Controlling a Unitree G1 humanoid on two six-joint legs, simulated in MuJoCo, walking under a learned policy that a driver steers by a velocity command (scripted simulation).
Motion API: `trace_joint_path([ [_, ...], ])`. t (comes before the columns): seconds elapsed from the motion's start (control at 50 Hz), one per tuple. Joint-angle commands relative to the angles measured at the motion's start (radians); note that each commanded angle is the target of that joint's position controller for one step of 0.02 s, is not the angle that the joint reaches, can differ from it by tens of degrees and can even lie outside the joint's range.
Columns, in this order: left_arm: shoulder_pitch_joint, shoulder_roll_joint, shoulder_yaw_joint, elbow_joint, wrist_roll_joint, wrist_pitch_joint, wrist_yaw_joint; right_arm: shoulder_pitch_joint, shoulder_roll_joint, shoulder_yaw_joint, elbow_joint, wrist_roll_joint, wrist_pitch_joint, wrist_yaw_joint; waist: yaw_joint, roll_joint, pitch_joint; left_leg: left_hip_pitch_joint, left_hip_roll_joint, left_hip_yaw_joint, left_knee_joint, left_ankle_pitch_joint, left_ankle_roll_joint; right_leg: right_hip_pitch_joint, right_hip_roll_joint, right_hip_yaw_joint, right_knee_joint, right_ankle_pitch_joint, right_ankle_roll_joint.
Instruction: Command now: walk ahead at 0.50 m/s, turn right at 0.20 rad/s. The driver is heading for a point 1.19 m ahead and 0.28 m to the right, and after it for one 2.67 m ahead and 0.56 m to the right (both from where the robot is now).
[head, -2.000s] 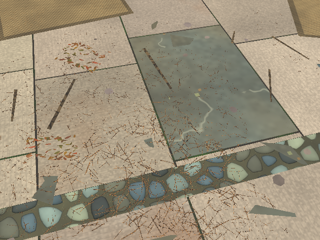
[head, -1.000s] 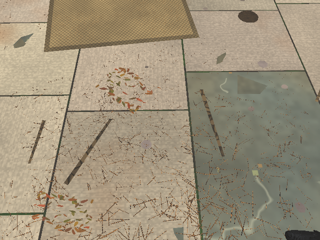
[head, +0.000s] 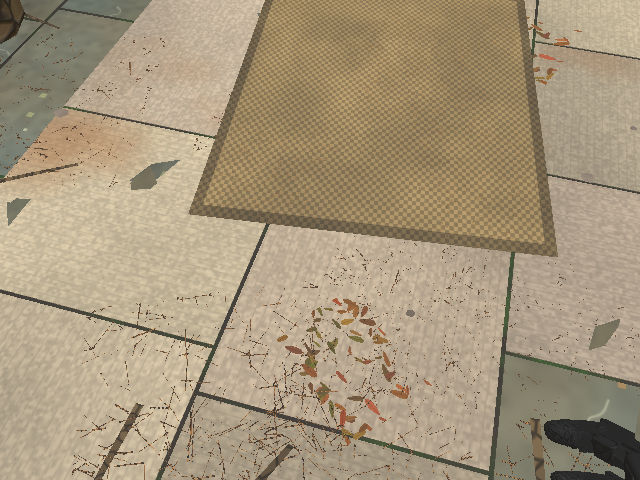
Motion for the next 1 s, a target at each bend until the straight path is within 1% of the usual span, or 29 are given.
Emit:
trace_joint_path([
  [0.02, -0.047, 0.151, 0.029, -0.109, -0.031, -0.040, -0.004, 0.335, -0.158, -0.058, 0.033, 0.002, 0.004, -0.015, -0.190, 0.151, -0.211, 0.700, 0.368, -0.524, -0.234, -0.193, 0.193, -0.633, -0.043, 0.080, 0.474, 0.017, -0.020],
  [0.04, -0.088, 0.138, 0.028, -0.116, -0.026, -0.039, 0.000, 0.268, -0.140, -0.050, 0.033, -0.001, 0.001, -0.013, -0.157, 0.096, -0.138, 0.570, 0.326, -0.420, -0.269, -0.111, 0.175, -0.601, -0.083, 0.058, 0.439, 0.101, -0.013],
  [0.06, -0.102, 0.127, 0.033, -0.116, -0.013, -0.032, 0.002, 0.219, -0.112, -0.044, 0.035, -0.005, -0.004, -0.010, -0.128, 0.089, -0.083, 0.473, 0.292, -0.340, -0.308, -0.049, 0.167, -0.572, -0.107, 0.056, 0.395, 0.158, -0.005],
  [0.08, -0.075, 0.108, 0.034, -0.108, -0.013, -0.019, 0.001, 0.191, -0.100, -0.042, 0.041, -0.013, -0.013, -0.009, -0.096, 0.117, -0.069, 0.404, 0.270, -0.276, -0.343, -0.003, 0.159, -0.511, -0.129, 0.062, 0.376, 0.201, 0.001],
  [0.14, -0.067, 0.058, 0.032, -0.107, -0.014, 0.013, 0.003, 0.164, -0.099, -0.049, 0.071, -0.013, -0.034, -0.010, -0.064, 0.095, -0.027, 0.316, 0.257, -0.147, -0.409, 0.106, 0.166, -0.495, -0.139, 0.061, 0.342, 0.266, 0.022],
  [0.18, -0.112, 0.053, 0.033, -0.128, -0.009, 0.020, 0.004, 0.173, -0.115, -0.056, 0.094, -0.018, -0.038, -0.017, -0.067, 0.072, -0.002, 0.324, 0.257, -0.082, -0.425, 0.163, 0.168, -0.549, -0.140, 0.076, 0.273, 0.347, 0.033],
  [0.24, -0.181, 0.040, 0.028, -0.150, -0.006, 0.012, -0.012, 0.181, -0.135, -0.060, 0.116, -0.017, -0.031, -0.029, -0.086, 0.061, 0.014, 0.348, 0.231, 0.024, -0.434, 0.201, 0.147, -0.548, -0.131, 0.049, 0.098, 0.506, 0.032],
  [0.3, -0.293, 0.020, 0.016, -0.191, -0.002, 0.006, -0.031, 0.222, -0.164, -0.067, 0.141, -0.008, -0.019, -0.038, -0.131, 0.039, 0.047, 0.388, 0.242, 0.088, -0.440, 0.210, 0.135, -0.536, -0.120, -0.015, -0.045, 0.577, 0.017],
  [0.36, -0.375, 0.022, 0.013, -0.240, -0.003, 0.008, -0.048, 0.272, -0.184, -0.076, 0.172, 0.007, 0.003, -0.041, -0.157, 0.034, 0.070, 0.504, 0.276, 0.119, -0.401, 0.256, 0.124, -0.577, -0.109, -0.049, -0.125, 0.527, -0.011],
  [0.4, -0.392, 0.035, 0.018, -0.267, -0.004, 0.009, -0.059, 0.276, -0.200, -0.082, 0.181, 0.016, 0.020, -0.043, -0.145, 0.048, 0.063, 0.568, 0.293, 0.141, -0.338, 0.391, 0.107, -0.563, -0.086, -0.083, -0.153, 0.443, -0.039],
  [0.44, -0.339, 0.068, 0.036, -0.274, -0.003, 0.016, -0.063, 0.256, -0.229, -0.090, 0.176, 0.022, 0.035, -0.051, -0.097, 0.088, 0.001, 0.596, 0.291, 0.169, -0.198, 0.723, 0.083, -0.443, -0.021, -0.144, -0.151, 0.337, -0.078],
  [0.46, -0.245, 0.099, 0.055, -0.257, -0.005, 0.019, -0.061, 0.245, -0.239, -0.092, 0.172, 0.024, 0.044, -0.055, -0.040, 0.096, -0.056, 0.580, 0.278, 0.184, -0.056, 0.842, 0.068, -0.318, 0.022, -0.168, -0.157, 0.303, -0.104],
  [0.48, -0.086, 0.151, 0.087, -0.217, -0.007, 0.022, -0.050, 0.228, -0.232, -0.087, 0.166, 0.028, 0.048, -0.059, 0.048, 0.075, -0.138, 0.485, 0.239, 0.208, 0.157, 0.805, 0.035, -0.081, 0.062, -0.163, -0.226, 0.361, -0.143],
  [0.5, 0.055, 0.246, 0.120, -0.188, -0.010, 0.034, -0.027, 0.254, -0.182, -0.066, 0.146, 0.001, 0.039, -0.060, 0.089, -0.066, -0.230, 0.224, 0.184, 0.210, 0.475, 0.415, -0.013, 0.222, -0.079, 0.079, -0.251, 0.383, -0.207],
  [0.52, 0.000, 0.320, 0.122, -0.208, -0.012, 0.021, -0.027, 0.336, -0.049, -0.024, 0.096, -0.023, 0.008, -0.043, -0.042, -0.260, -0.321, -0.194, -0.039, 0.059, 0.779, -0.473, -0.066, 0.494, -0.302, 0.663, -0.380, 0.191, -0.396],
  [0.54, 0.023, 0.229, 0.097, -0.228, -0.006, 0.006, -0.033, 0.218, -0.140, -0.038, 0.088, 0.016, -0.029, -0.027, 0.042, -0.126, -0.370, -0.297, -0.014, -0.129, 0.849, -0.471, -0.044, 0.516, -0.330, 0.752, -0.488, 0.124, -0.388],
  [0.56, -0.015, 0.184, 0.083, -0.222, 0.000, -0.007, -0.035, 0.141, -0.170, -0.046, 0.058, 0.046, -0.048, -0.020, 0.039, -0.090, -0.228, -0.360, 0.030, -0.122, 0.812, -0.370, -0.020, 0.413, -0.303, 0.605, -0.502, 0.195, -0.342],
  [0.58, -0.074, 0.160, 0.075, -0.229, -0.004, -0.013, -0.034, 0.133, -0.159, -0.043, 0.064, 0.032, -0.058, -0.027, -0.007, -0.009, -0.147, -0.318, 0.074, -0.118, 0.724, -0.284, -0.012, 0.267, -0.255, 0.484, -0.500, 0.300, -0.306],
  [0.6, -0.136, 0.130, 0.067, -0.242, 0.001, -0.013, -0.031, 0.136, -0.165, -0.050, 0.074, 0.006, -0.057, -0.033, -0.046, 0.003, -0.100, -0.253, 0.101, -0.115, 0.640, -0.235, -0.021, 0.143, -0.218, 0.398, -0.510, 0.409, -0.284],
  [0.62, -0.169, 0.107, 0.057, -0.260, 0.013, -0.014, -0.026, 0.156, -0.169, -0.055, 0.080, -0.003, -0.045, -0.033, -0.078, -0.014, -0.090, -0.188, 0.118, -0.123, 0.605, -0.199, -0.029, 0.067, -0.192, 0.351, -0.533, 0.482, -0.277],
  [0.66, -0.175, 0.118, 0.060, -0.266, 0.010, -0.018, -0.017, 0.172, -0.148, -0.054, 0.078, -0.012, -0.023, -0.032, -0.098, -0.023, -0.081, -0.144, 0.116, -0.106, 0.535, -0.169, -0.061, -0.013, -0.173, 0.305, -0.560, 0.584, -0.287],
  [0.72, -0.136, 0.148, 0.067, -0.249, 0.006, -0.018, 0.003, 0.094, -0.114, -0.042, 0.052, -0.016, -0.007, -0.035, -0.080, -0.030, -0.043, -0.159, 0.095, -0.082, 0.352, -0.022, -0.104, -0.077, -0.133, 0.217, -0.575, 0.630, -0.266],
  [0.8, -0.079, 0.138, 0.061, -0.213, 0.006, -0.008, 0.016, -0.036, -0.078, -0.022, 0.027, -0.013, -0.019, -0.018, -0.016, -0.067, -0.020, -0.044, 0.038, -0.048, 0.061, 0.253, -0.101, -0.121, -0.078, 0.132, -0.544, 0.636, -0.192],
  [0.86, -0.037, 0.126, 0.055, -0.178, 0.008, 0.000, 0.021, -0.058, -0.095, -0.025, 0.020, -0.009, -0.033, 0.000, 0.001, -0.082, -0.034, -0.024, 0.018, -0.053, -0.027, 0.313, -0.065, -0.028, -0.114, 0.148, -0.481, 0.693, -0.167],
  [0.9, -0.048, 0.120, 0.052, -0.168, 0.017, 0.003, 0.024, -0.029, -0.117, -0.033, 0.031, -0.011, -0.038, 0.009, -0.016, -0.093, -0.050, -0.020, 0.018, -0.061, -0.055, 0.250, -0.027, 0.053, -0.149, 0.166, -0.413, 0.747, -0.151],
  [0.94, -0.090, 0.122, 0.051, -0.167, 0.021, 0.006, 0.025, 0.072, -0.143, -0.045, 0.063, -0.014, -0.041, 0.011, -0.078, -0.091, -0.085, 0.085, -0.008, -0.039, -0.097, 0.219, 0.018, 0.082, -0.139, 0.147, -0.291, 0.894, -0.121],
  [0.96, -0.092, 0.112, 0.047, -0.171, 0.024, 0.006, 0.025, 0.146, -0.170, -0.054, 0.084, -0.022, -0.044, 0.008, -0.113, -0.053, -0.141, 0.215, 0.013, -0.052, -0.120, 0.398, 0.045, 0.066, -0.083, 0.109, -0.156, 0.903, -0.084],
  [0.98, -0.026, 0.077, 0.034, -0.189, 0.044, 0.000, 0.026, 0.210, -0.231, -0.061, 0.081, -0.039, -0.044, 0.007, -0.096, 0.083, -0.271, 0.489, 0.171, -0.240, -0.033, 0.768, 0.140, -0.102, -0.002, 0.078, 0.091, 0.619, -0.032],
  [1.0, 0.113, 0.038, 0.017, -0.161, 0.038, -0.001, 0.020, 0.229, -0.208, -0.052, 0.092, -0.035, -0.028, 0.009, -0.063, 0.273, -0.390, 0.713, 0.368, -0.528, -0.048, 0.896, 0.321, -0.333, 0.089, 0.032, 0.385, -0.087, 0.049],
])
